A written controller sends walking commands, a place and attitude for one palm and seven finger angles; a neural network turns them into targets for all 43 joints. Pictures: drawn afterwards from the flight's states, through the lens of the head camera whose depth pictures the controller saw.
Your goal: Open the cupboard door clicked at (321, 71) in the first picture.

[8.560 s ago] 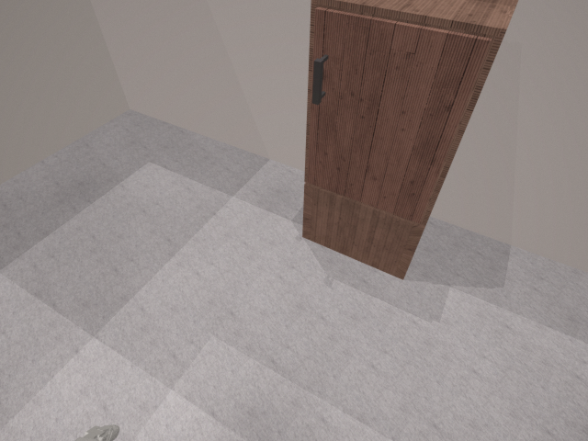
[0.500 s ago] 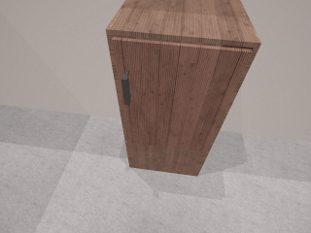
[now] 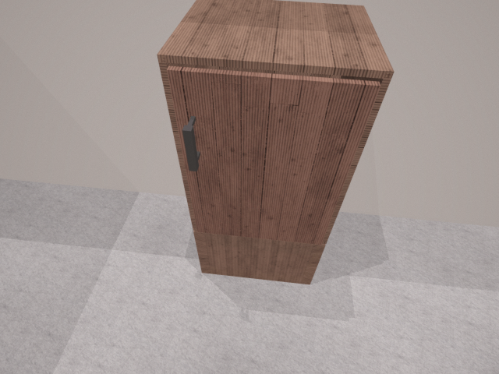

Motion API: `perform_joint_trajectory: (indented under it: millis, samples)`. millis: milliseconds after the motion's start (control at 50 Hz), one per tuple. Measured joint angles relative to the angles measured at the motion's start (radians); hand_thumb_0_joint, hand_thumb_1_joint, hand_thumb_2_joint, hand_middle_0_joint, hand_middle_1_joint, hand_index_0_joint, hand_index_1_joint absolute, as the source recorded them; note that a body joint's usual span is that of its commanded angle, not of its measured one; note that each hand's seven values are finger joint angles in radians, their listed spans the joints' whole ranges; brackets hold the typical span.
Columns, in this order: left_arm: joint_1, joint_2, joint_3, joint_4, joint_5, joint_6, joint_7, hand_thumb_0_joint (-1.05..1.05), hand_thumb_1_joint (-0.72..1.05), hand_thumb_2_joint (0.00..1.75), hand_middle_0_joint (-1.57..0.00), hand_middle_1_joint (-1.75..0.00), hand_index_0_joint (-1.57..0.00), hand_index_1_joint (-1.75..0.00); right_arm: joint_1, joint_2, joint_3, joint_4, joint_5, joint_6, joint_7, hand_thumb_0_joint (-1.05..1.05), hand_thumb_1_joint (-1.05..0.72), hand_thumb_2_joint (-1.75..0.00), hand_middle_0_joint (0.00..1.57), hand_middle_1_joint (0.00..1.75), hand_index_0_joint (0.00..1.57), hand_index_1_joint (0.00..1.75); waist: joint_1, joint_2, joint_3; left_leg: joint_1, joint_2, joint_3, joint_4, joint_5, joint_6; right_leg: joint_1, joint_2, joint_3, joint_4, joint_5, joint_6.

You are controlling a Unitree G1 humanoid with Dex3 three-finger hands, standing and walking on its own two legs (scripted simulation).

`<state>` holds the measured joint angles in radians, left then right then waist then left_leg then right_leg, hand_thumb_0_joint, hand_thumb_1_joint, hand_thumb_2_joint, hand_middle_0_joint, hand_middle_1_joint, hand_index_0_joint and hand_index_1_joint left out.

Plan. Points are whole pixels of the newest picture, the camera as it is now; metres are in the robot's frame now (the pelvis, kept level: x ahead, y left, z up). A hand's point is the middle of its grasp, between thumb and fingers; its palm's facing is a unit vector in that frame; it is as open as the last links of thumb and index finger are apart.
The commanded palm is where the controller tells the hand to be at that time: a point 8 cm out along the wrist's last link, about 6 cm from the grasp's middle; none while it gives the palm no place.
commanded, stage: look again from close up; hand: left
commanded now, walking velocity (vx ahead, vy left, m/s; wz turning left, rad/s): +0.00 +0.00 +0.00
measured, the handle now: (193, 144) +0.60 +0.17 +0.01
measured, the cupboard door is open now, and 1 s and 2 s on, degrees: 0 0 0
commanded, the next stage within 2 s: come to a stop and stand still in 0.48 s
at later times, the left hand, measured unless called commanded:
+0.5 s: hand out of the picture +0.05 +0.21 -0.18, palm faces +0.01 -0.98 -0.22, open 7.3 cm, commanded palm none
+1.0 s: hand out of the picture +0.05 +0.23 -0.16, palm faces +0.03 -0.96 -0.28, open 7.3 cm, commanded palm none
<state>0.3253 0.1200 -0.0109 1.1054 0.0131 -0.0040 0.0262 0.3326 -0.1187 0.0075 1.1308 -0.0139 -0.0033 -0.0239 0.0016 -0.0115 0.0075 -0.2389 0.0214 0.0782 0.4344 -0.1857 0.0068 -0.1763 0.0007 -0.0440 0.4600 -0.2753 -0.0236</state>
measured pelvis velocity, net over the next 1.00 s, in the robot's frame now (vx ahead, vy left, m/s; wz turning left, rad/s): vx -0.01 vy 0.01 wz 0.01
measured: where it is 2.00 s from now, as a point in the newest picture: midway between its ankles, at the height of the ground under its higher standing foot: outside the picture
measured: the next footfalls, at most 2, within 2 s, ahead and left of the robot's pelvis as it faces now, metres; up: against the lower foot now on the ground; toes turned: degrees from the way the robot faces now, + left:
none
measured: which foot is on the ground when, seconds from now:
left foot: down 0.00-1.00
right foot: down 0.00-1.00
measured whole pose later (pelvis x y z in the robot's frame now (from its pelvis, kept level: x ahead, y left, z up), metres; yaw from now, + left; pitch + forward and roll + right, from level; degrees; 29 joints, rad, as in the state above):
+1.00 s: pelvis -0.01 +0.01 -0.01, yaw +1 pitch -3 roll +0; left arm 0.28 0.25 0.00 0.96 0.02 0.01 0.02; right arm 0.22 -0.26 -0.02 0.96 -0.02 0.00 -0.02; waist 0.00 0.01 -0.02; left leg -0.24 0.00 0.06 0.54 -0.24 0.03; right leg -0.16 -0.01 -0.05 0.53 -0.31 -0.01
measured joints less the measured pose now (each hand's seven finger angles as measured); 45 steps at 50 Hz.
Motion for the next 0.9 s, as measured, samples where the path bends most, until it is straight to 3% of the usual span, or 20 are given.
perform_joint_trajectory:
  millis: [80,160,320,480,740,900]
  samples:
    - [0.012,-0.015,-0.012,-0.015,0.006,-0.025,0.012,0.00,0.91,0.90,-0.20,-0.30,-0.20,-0.30,-0.009,-0.017,-0.007,-0.041,-0.004,0.010,0.014,0.00,-0.90,-0.90,0.20,0.30,0.20,0.30,-0.011,0.044,0.017,-0.062,0.022,-0.025,0.104,-0.047,0.000,-0.020,0.026,-0.008,0.016,-0.002,0.000]
    - [0.008,-0.006,-0.008,-0.018,0.005,-0.021,0.011,0.00,0.91,0.90,-0.20,-0.30,-0.21,-0.30,-0.007,-0.023,-0.008,-0.071,-0.009,-0.004,0.014,0.00,-0.91,-0.90,0.20,0.30,0.20,0.30,-0.029,0.048,0.014,-0.073,0.005,-0.022,0.135,-0.073,0.013,-0.037,0.009,-0.006,0.062,-0.035,0.009]
    - [-0.025,0.027,0.008,-0.047,0.002,-0.018,0.012,0.00,0.91,0.90,-0.20,-0.30,-0.20,-0.30,-0.011,-0.038,-0.002,-0.063,-0.007,-0.017,0.001,0.01,-0.92,-0.90,0.20,0.30,0.20,0.30,-0.009,0.040,-0.008,-0.038,-0.025,-0.002,0.109,-0.081,0.033,-0.023,-0.023,0.013,0.075,-0.058,0.030]
    - [-0.054,0.052,0.011,-0.058,0.004,-0.012,0.009,0.00,0.91,0.90,-0.20,-0.30,-0.20,-0.30,-0.054,-0.055,-0.003,-0.063,-0.004,-0.026,0.002,0.01,-0.92,-0.90,0.20,0.30,0.20,0.30,-0.006,0.018,-0.001,-0.011,-0.035,0.010,0.074,-0.073,0.038,-0.005,-0.032,0.024,0.054,-0.054,0.037]
    - [-0.055,0.085,0.006,-0.098,0.009,0.001,0.005,0.00,0.91,0.90,-0.20,-0.30,-0.21,-0.30,-0.091,-0.090,-0.015,-0.133,-0.008,-0.032,0.000,0.00,-0.90,-0.90,0.20,0.30,0.20,0.30,-0.005,0.007,0.027,-0.020,-0.039,-0.008,0.081,-0.068,0.034,-0.006,-0.034,0.005,0.059,-0.058,0.032]
    - [-0.038,0.110,0.019,-0.143,0.010,0.016,-0.002,0.00,0.91,0.90,-0.20,-0.30,-0.21,-0.30,-0.106,-0.127,-0.036,-0.177,-0.008,-0.005,-0.006,0.00,-0.90,-0.90,0.20,0.30,0.20,0.30,0.000,0.031,-0.011,-0.017,-0.022,-0.018,0.127,-0.082,0.026,0.005,-0.019,-0.004,0.090,-0.064,0.021]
